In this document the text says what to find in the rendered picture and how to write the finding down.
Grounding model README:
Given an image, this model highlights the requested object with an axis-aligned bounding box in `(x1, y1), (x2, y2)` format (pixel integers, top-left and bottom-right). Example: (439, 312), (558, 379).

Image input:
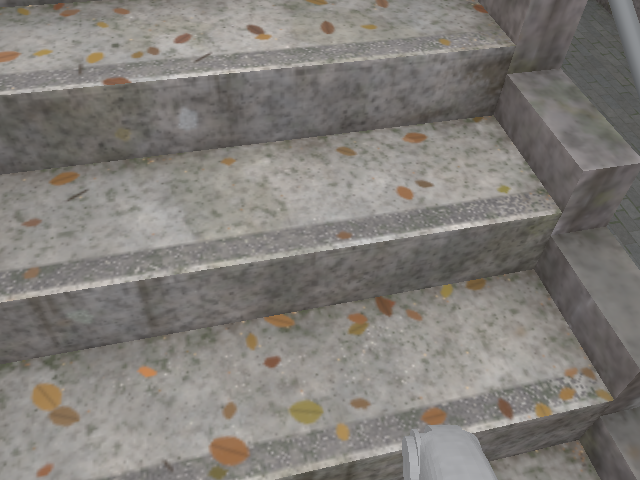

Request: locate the robot right thigh
(402, 425), (498, 480)

